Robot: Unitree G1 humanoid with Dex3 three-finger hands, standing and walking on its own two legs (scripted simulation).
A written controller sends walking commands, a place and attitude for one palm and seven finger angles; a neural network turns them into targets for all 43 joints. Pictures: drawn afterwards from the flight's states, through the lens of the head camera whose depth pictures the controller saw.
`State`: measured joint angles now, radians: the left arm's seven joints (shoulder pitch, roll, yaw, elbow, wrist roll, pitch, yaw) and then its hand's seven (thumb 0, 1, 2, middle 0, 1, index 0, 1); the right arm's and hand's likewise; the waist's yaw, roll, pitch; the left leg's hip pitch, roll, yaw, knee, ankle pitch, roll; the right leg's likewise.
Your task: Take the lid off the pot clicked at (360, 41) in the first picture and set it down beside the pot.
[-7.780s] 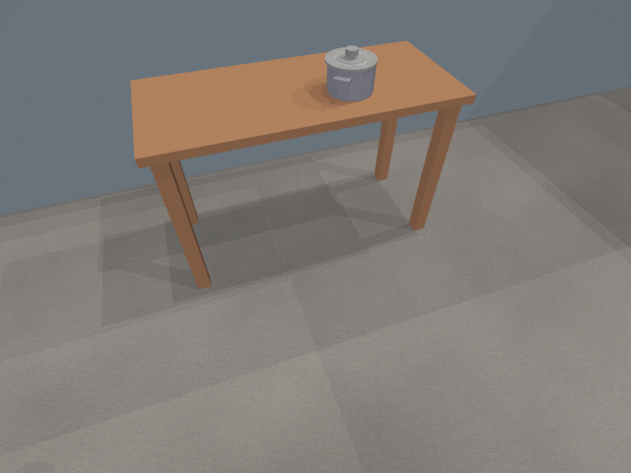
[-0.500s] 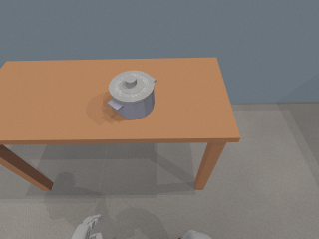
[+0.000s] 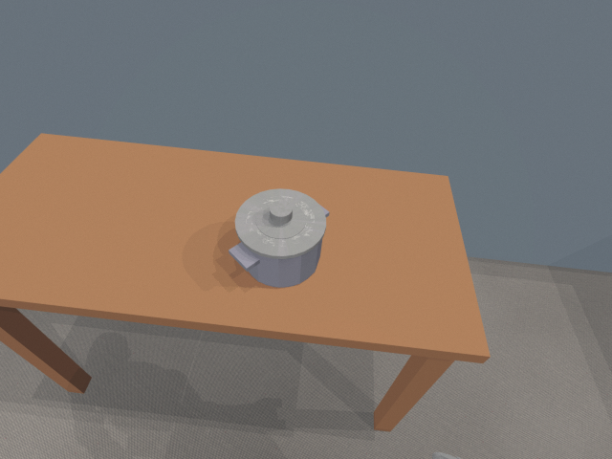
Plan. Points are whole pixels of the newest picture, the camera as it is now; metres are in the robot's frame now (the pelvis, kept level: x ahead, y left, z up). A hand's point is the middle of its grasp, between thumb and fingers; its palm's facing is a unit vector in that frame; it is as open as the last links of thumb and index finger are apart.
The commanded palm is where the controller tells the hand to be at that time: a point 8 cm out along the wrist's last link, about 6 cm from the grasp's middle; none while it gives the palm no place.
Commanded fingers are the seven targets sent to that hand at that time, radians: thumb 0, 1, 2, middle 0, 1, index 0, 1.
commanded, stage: come to a stop and stand still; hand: left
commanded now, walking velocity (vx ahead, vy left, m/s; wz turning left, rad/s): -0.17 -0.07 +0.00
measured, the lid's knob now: (281, 212) +0.50 +0.11 +0.00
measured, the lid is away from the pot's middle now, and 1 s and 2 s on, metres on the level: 0.00 0.00 0.00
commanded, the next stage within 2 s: look again from close up in 0.96 s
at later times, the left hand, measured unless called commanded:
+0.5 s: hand out of the picture +0.01 +0.14 -0.17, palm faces +0.05 -0.97 -0.24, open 7.4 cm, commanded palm none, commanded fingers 0.00 0.90 0.90 -0.20 -0.30 -0.20 -0.30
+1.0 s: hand out of the picture -0.02 +0.11 -0.17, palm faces +0.05 -0.98 -0.18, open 7.3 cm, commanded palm none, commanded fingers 0.00 0.90 0.90 -0.20 -0.30 -0.20 -0.30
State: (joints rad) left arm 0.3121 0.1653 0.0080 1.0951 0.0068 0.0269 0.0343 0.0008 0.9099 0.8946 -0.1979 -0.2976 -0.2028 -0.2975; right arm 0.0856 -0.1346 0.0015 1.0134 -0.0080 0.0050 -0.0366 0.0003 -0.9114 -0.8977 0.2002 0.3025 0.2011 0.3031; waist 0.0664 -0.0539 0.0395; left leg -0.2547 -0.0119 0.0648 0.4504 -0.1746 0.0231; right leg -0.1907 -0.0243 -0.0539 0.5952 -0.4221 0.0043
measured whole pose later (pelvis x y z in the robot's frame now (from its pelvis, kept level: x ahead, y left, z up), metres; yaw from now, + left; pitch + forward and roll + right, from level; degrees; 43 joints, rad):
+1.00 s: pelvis -0.01 -0.06 +0.00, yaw +1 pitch +0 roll +1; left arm 0.33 0.14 -0.02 1.08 0.01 -0.02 0.03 0.00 0.91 0.89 -0.20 -0.30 -0.20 -0.30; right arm 0.29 -0.14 0.01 1.11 -0.01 -0.01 -0.03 0.01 -0.92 -0.90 0.20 0.30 0.20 0.30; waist 0.01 -0.01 0.01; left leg -0.18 0.03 0.07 0.45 -0.27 -0.01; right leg -0.17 0.03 -0.08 0.46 -0.30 -0.07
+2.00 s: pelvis -0.02 -0.04 +0.00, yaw +2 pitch -1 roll +0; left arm 0.47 0.20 -0.08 0.52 -0.03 0.02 0.13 0.06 0.97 0.89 -0.26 -0.36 -0.26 -0.36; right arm 0.35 -0.22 0.02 0.96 0.05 -0.19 -0.05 0.03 -0.93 -0.90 0.20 0.30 0.20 0.30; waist 0.00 0.04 0.03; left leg -0.19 0.00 0.05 0.47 -0.26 0.02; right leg -0.17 0.00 -0.09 0.48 -0.29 -0.04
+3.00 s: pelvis -0.02 -0.02 +0.00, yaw +2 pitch -1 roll +0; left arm 0.64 0.24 0.10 -0.10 -0.01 -0.05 0.09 0.01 0.90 0.89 -1.29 -1.50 -1.29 -1.50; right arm 0.20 -0.22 0.00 0.61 0.02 -0.14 -0.07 0.01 -0.90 -0.90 0.20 0.30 0.20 0.30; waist 0.04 0.03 0.02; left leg -0.19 -0.02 0.05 0.49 -0.28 0.05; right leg -0.17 -0.02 -0.09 0.48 -0.29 -0.01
